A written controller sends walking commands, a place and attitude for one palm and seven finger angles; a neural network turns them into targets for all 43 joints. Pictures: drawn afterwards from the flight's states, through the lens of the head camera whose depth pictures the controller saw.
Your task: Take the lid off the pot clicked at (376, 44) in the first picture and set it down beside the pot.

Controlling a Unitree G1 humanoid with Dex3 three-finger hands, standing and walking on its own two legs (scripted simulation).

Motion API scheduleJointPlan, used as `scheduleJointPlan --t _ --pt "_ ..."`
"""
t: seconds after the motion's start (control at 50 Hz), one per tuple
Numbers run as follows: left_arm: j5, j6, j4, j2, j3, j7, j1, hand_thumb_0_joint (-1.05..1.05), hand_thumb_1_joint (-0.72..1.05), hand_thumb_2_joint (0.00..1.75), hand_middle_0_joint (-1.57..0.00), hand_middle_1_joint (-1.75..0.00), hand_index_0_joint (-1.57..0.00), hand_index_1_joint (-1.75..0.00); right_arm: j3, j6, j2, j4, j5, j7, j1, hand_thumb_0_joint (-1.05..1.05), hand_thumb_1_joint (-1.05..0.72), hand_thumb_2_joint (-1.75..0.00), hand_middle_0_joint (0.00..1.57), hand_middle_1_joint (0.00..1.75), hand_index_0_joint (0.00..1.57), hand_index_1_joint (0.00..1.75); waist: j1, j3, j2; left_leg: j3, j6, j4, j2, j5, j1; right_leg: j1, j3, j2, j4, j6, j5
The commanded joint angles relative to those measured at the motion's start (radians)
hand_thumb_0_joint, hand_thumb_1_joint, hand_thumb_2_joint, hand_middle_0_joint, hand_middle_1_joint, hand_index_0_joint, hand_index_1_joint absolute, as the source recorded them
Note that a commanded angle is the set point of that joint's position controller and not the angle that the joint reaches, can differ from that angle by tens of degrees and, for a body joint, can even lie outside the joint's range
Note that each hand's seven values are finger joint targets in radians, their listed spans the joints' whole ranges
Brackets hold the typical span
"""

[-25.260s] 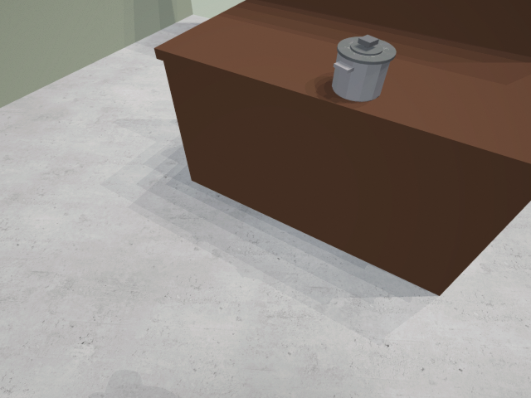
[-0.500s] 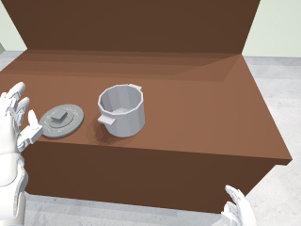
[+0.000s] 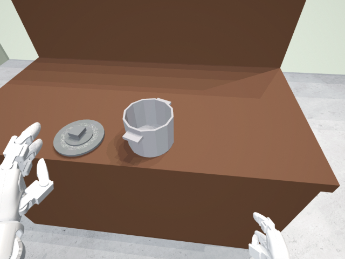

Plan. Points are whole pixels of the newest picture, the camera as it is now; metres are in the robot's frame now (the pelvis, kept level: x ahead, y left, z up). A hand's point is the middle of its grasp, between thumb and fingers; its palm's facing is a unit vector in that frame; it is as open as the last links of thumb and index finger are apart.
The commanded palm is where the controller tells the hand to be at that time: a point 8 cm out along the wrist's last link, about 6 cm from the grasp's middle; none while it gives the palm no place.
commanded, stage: draw the hand back to the body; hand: left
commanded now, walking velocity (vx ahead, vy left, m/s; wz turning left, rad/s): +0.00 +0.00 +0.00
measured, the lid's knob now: (77, 131) +0.47 +0.38 -0.01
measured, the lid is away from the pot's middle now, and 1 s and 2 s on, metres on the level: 0.25 0.25 0.25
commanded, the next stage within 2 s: step back with the hand held close in 0.16 s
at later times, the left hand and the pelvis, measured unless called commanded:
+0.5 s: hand (38, 196) +0.17 +0.26 +0.14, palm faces +0.31 -0.85 -0.43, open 7.4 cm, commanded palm +0.12 +0.30 +0.17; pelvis -0.02 +0.02 +0.00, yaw +0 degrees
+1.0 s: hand out of the picture +0.09 +0.28 +0.15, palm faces +0.35 -0.82 -0.45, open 7.4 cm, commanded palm +0.04 +0.32 +0.17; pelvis -0.09 +0.04 -0.02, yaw +1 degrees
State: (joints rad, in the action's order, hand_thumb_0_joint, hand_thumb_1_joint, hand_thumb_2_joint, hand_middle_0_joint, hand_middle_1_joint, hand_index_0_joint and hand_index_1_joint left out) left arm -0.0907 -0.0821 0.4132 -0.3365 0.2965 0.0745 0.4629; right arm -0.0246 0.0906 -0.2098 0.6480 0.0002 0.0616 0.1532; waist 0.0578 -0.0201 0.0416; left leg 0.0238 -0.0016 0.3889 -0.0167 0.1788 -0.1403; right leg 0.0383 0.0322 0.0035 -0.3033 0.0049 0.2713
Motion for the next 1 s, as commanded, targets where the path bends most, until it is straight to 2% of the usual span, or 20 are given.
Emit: scheduleJointPlan --t 0.0,0.04,0.08,0.16,0.2,0.22,0.24,0.26,0.3,0.34,0.38,0.52,0.54,0.62,0.68,0.78,0.84,0.9,0.92,0.98 --pt "-0.003 -0.058 0.235 -0.163 0.103 0.016 -0.054 0.0 0.9 0.9 -0.2 -0.3 -0.2 -0.3 0.038 0.057 -0.109 -0.167 0.001 0.006 -0.15 0.0 -0.9 -0.9 0.2 0.3 0.2 0.3 -0.003 0.065 0.0 0.019 -0.028 -0.028 -0.002 -0.155 0.172 -0.186 -0.063 0.023 0.06 -0.019 -0.236" --pt "0.003 -0.07 0.268 -0.192 0.122 0.024 -0.106 0.0 0.9 0.9 -0.2 -0.3 -0.2 -0.3 0.041 0.065 -0.11 -0.166 0.0 0.011 -0.152 0.0 -0.9 -0.9 0.2 0.3 0.2 0.3 -0.008 0.068 0.022 0.018 -0.031 -0.023 -0.001 -0.122 0.175 -0.2 -0.058 0.019 0.07 -0.021 -0.203" --pt "0.001 -0.065 0.245 -0.159 0.098 0.024 -0.063 0.0 0.9 0.9 -0.2 -0.3 -0.2 -0.3 0.038 0.065 -0.105 -0.163 0.0 0.015 -0.151 0.0 -0.9 -0.9 0.2 0.3 0.2 0.3 -0.004 0.048 0.015 0.015 -0.029 -0.028 -0.003 -0.116 0.178 -0.206 -0.061 0.021 0.072 -0.021 -0.187" --pt "0.004 -0.063 0.232 -0.146 0.083 0.022 -0.049 0.0 0.9 0.9 -0.2 -0.3 -0.2 -0.3 0.038 0.07 -0.105 -0.163 -0.001 0.015 -0.153 0.0 -0.9 -0.9 0.2 0.3 0.2 0.3 -0.005 0.037 -0.014 0.013 -0.031 -0.028 -0.004 -0.098 0.172 -0.212 -0.06 0.019 0.077 -0.019 -0.168" --pt "0.004 -0.064 0.266 -0.16 0.091 0.022 -0.084 0.0 0.9 0.9 -0.2 -0.3 -0.2 -0.3 0.037 0.067 -0.108 -0.167 -0.001 0.015 -0.156 0.0 -0.9 -0.9 0.2 0.3 0.2 0.3 -0.001 0.043 0.007 0.005 -0.029 -0.037 -0.003 -0.087 0.17 -0.201 -0.057 0.02 0.079 -0.022 -0.15" --pt "0.006 -0.074 0.303 -0.181 0.104 0.026 -0.097 0.0 0.9 0.9 -0.2 -0.3 -0.2 -0.3 0.039 0.075 -0.105 -0.17 0.001 0.015 -0.159 0.0 -0.9 -0.9 0.2 0.3 0.2 0.3 -0.006 0.06 0.04 0.008 -0.028 -0.03 -0.004 -0.08 0.179 -0.201 -0.054 0.017 0.074 -0.023 -0.146" --pt "0.007 -0.073 0.271 -0.187 0.122 0.03 -0.068 0.0 0.9 0.9 -0.2 -0.3 -0.2 -0.3 0.037 0.077 -0.105 -0.166 -0.005 0.018 -0.154 0.0 -0.9 -0.9 0.2 0.3 0.2 0.3 0.005 0.064 0.03 0.004 -0.029 -0.03 -0.001 -0.084 0.171 -0.196 -0.056 0.018 0.075 -0.025 -0.149" --pt "0.015 -0.12 0.401 -0.338 0.269 0.038 -0.216 0.0 0.9 0.9 -0.2 -0.3 -0.2 -0.3 0.041 0.048 -0.133 -0.21 0.006 0.011 -0.138 0.0 -0.9 -0.9 0.2 0.3 0.2 0.3 -0.018 -0.002 0.038 -0.012 -0.051 0.024 -0.009 -0.01 0.091 -0.276 0.05 -0.035 0.101 -0.023 -0.221" --pt "0.019 -0.117 0.223 -0.193 0.169 0.016 0.006 0.0 0.9 0.9 -0.2 -0.3 -0.2 -0.3 0.045 0.019 -0.111 -0.189 0.0 0.003 -0.111 0.0 -0.9 -0.9 0.2 0.3 0.2 0.3 -0.03 0.003 -0.077 -0.021 -0.053 0.087 -0.005 -0.045 0.059 -0.286 0.06 -0.074 0.08 -0.022 -0.303" --pt "0.02 -0.121 0.236 -0.159 0.132 -0.002 0.054 0.0 0.9 0.9 -0.2 -0.3 -0.2 -0.3 0.055 0.0 -0.12 -0.211 0.007 -0.008 -0.1 0.0 -0.9 -0.9 0.2 0.3 0.2 0.3 -0.04 0.044 -0.08 -0.016 -0.055 0.098 -0.018 -0.096 0.057 -0.275 0.037 -0.082 0.041 -0.013 -0.349" --pt "0.02 -0.116 0.249 -0.153 0.119 -0.006 0.085 0.0 0.9 0.9 -0.2 -0.3 -0.2 -0.3 0.066 -0.015 -0.131 -0.235 0.014 -0.008 -0.087 0.0 -0.9 -0.9 0.2 0.3 0.2 0.3 -0.044 0.073 -0.045 -0.018 -0.056 0.088 -0.035 -0.159 0.054 -0.263 0.017 -0.075 0.001 -0.003 -0.372" --pt "0.013 -0.127 0.397 -0.248 0.207 0.02 0.155 0.0 0.9 0.9 -0.2 -0.3 -0.2 -0.3 0.08 -0.047 -0.135 -0.288 0.027 0.0 -0.065 0.0 -0.9 -0.9 0.2 0.3 0.2 0.3 -0.033 0.165 0.013 -0.053 -0.066 0.064 -0.083 -0.357 0.032 -0.214 -0.025 -0.037 -0.126 0.011 -0.357" --pt "0.012 -0.128 0.414 -0.23 0.196 0.021 0.175 0.0 0.9 0.9 -0.2 -0.3 -0.2 -0.3 0.077 -0.048 -0.13 -0.293 0.028 -0.001 -0.058 0.0 -0.9 -0.9 0.2 0.3 0.2 0.3 -0.034 0.177 0.038 -0.057 -0.066 0.061 -0.091 -0.355 0.03 -0.213 -0.031 -0.03 -0.144 0.012 -0.326" --pt "0.008 -0.134 0.452 -0.242 0.218 0.034 0.212 0.0 0.9 0.9 -0.2 -0.3 -0.2 -0.3 0.087 -0.035 -0.138 -0.302 0.031 -0.002 -0.043 0.0 -0.9 -0.9 0.2 0.3 0.2 0.3 -0.035 0.183 0.092 -0.097 -0.073 0.025 -0.124 -0.23 -0.054 -0.2 -0.039 -0.014 -0.203 0.013 -0.196" --pt "0.015 -0.148 0.457 -0.219 0.211 0.04 0.206 0.0 0.9 0.9 -0.2 -0.3 -0.2 -0.3 0.086 -0.011 -0.14 -0.306 0.03 -0.001 -0.031 0.0 -0.9 -0.9 0.2 0.3 0.2 0.3 -0.045 0.143 0.138 -0.132 -0.08 -0.038 -0.148 0.039 -0.182 -0.188 -0.048 0.002 -0.252 0.013 -0.082" --pt "0.026 -0.164 0.422 -0.203 0.212 0.049 0.193 0.0 0.9 0.9 -0.2 -0.3 -0.2 -0.3 0.086 0.024 -0.14 -0.301 0.033 0.007 -0.013 0.0 -0.9 -0.9 0.2 0.3 0.2 0.3 -0.057 0.088 0.082 -0.156 -0.08 -0.06 -0.139 0.397 -0.352 -0.173 -0.038 0.004 -0.244 0.009 -0.009" --pt "0.027 -0.169 0.412 -0.2 0.201 0.053 0.188 0.0 0.9 0.9 -0.2 -0.3 -0.2 -0.3 0.088 0.034 -0.131 -0.291 0.029 0.009 -0.001 0.0 -0.9 -0.9 0.2 0.3 0.2 0.3 -0.065 0.078 -0.011 -0.129 -0.056 0.004 -0.094 0.408 -0.291 -0.281 -0.009 -0.018 -0.148 -0.012 0.092" --pt "0.032 -0.176 0.411 -0.195 0.176 0.06 0.141 0.0 0.9 0.9 -0.2 -0.3 -0.2 -0.3 0.085 0.042 -0.126 -0.272 0.019 0.013 -0.003 0.0 -0.9 -0.9 0.2 0.3 0.2 0.3 -0.074 0.046 -0.043 -0.103 -0.039 0.088 -0.065 0.332 -0.207 -0.424 0.04 -0.06 -0.068 -0.035 0.158" --pt "0.034 -0.178 0.418 -0.219 0.193 0.065 0.143 0.0 0.9 0.9 -0.2 -0.3 -0.2 -0.3 0.087 0.044 -0.125 -0.263 0.015 0.015 -0.002 0.0 -0.9 -0.9 0.2 0.3 0.2 0.3 -0.074 0.06 -0.047 -0.1 -0.037 0.103 -0.06 0.307 -0.181 -0.437 0.054 -0.066 -0.056 -0.04 0.151" --pt "0.038 -0.187 0.415 -0.199 0.175 0.071 0.122 0.0 0.9 0.9 -0.2 -0.3 -0.2 -0.3 0.082 0.052 -0.125 -0.255 0.011 0.02 -0.008 0.0 -0.9 -0.9 0.2 0.3 0.2 0.3 -0.075 0.065 -0.01 -0.122 -0.044 0.064 -0.08 0.286 -0.194 -0.41 0.026 -0.048 -0.098 -0.025 0.084"
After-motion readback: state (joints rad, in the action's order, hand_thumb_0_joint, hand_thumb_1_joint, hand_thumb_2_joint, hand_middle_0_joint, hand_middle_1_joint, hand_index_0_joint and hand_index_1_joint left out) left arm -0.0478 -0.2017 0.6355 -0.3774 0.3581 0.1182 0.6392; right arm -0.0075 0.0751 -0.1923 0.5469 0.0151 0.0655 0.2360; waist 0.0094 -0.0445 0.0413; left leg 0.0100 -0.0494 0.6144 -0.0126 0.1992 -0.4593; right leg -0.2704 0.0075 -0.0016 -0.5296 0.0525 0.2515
